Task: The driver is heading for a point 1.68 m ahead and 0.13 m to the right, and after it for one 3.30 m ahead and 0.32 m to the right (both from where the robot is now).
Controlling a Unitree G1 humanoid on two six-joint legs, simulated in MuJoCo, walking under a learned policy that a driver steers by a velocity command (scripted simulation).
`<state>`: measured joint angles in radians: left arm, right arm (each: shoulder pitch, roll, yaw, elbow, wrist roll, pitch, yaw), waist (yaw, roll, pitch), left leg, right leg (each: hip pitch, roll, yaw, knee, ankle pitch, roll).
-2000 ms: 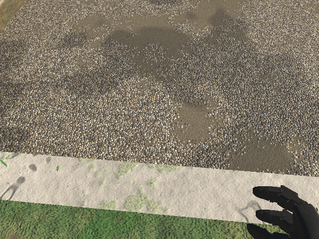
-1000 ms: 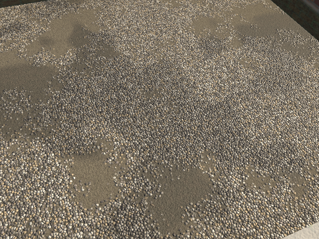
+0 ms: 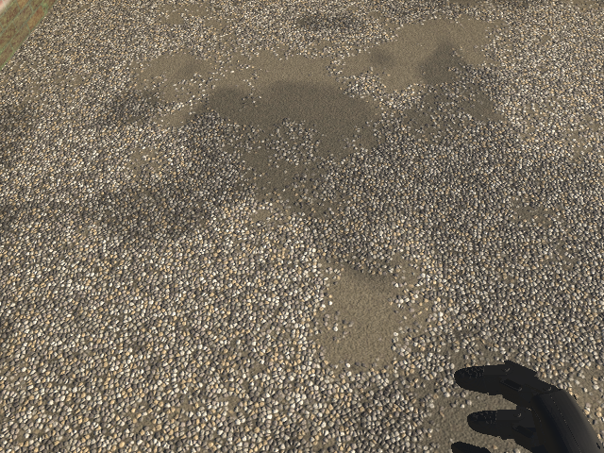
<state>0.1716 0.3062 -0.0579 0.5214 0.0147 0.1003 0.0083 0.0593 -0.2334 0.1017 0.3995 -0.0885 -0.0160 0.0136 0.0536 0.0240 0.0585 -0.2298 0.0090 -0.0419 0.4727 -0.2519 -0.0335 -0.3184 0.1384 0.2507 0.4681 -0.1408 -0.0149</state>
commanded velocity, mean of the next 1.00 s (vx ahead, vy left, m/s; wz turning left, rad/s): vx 0.96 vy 0.00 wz -0.06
